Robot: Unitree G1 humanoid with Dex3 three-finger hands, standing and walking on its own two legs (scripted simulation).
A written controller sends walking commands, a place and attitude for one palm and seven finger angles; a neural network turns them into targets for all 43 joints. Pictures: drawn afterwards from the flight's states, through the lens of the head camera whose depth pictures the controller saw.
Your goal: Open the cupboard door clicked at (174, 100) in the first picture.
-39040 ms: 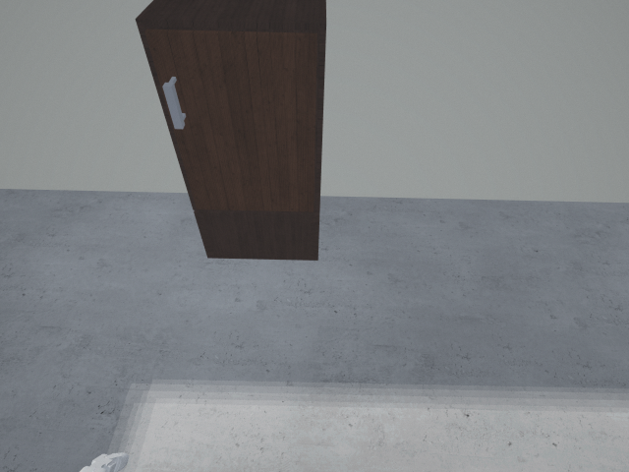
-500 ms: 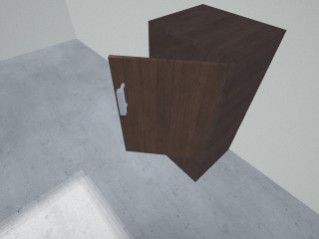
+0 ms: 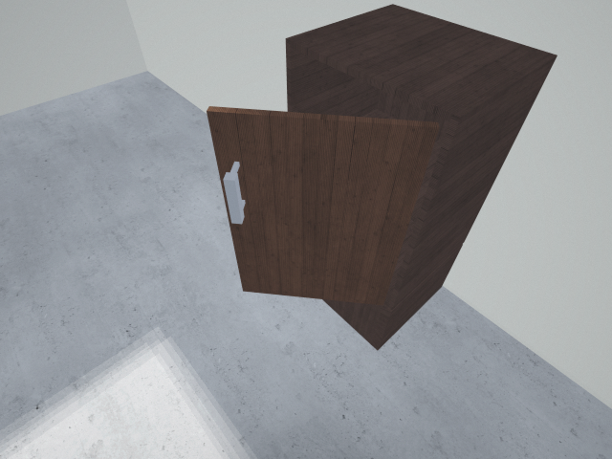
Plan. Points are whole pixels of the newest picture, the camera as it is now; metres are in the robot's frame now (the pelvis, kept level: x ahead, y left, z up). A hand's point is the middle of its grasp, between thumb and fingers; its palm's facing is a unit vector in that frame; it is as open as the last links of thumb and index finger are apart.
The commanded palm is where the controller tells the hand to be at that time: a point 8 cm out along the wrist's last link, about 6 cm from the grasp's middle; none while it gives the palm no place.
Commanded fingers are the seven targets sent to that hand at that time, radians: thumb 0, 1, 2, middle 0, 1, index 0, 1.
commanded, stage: look again from close up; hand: left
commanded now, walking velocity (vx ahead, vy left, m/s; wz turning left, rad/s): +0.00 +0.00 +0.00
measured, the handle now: (236, 192) +0.62 +0.19 -0.04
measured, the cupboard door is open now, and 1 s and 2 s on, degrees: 41 41 41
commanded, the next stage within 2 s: shuffle to correct the standing spot in 0.20 s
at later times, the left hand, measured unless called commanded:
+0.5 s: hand out of the picture +0.01 +0.15 -0.17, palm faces +0.05 -0.99 -0.15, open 7.4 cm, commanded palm none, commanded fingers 0.00 0.90 0.90 -0.20 -0.30 -0.20 -0.30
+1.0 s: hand out of the picture +0.07 +0.19 -0.18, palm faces +0.01 -0.97 -0.25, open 7.4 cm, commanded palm none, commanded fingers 0.00 0.90 0.90 -0.20 -0.30 -0.20 -0.30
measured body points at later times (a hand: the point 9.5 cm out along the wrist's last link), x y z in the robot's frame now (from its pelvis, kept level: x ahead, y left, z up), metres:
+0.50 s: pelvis +0.04 +0.00 +0.00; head +0.03 +0.00 +0.45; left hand +0.01 +0.20 -0.16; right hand +0.02 -0.22 -0.16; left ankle +0.03 +0.05 -0.74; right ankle +0.06 -0.14 -0.74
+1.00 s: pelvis +0.03 +0.00 -0.01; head +0.05 +0.00 +0.44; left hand +0.07 +0.24 -0.16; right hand +0.06 -0.23 -0.16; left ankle +0.03 +0.05 -0.74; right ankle +0.04 -0.12 -0.73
